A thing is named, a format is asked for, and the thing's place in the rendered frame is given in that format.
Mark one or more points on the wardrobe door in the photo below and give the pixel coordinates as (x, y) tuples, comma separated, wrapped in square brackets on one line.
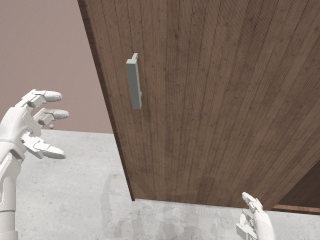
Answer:
[(306, 193), (230, 95)]

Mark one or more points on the right robot hand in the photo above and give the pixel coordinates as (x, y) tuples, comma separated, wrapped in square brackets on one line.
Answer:
[(260, 226)]

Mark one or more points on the handle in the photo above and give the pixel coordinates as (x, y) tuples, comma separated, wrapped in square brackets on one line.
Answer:
[(134, 83)]

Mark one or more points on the left robot hand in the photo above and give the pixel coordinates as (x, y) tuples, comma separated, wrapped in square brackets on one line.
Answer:
[(17, 122)]

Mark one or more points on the robot left forearm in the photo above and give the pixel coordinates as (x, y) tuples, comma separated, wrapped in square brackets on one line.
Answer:
[(11, 158)]

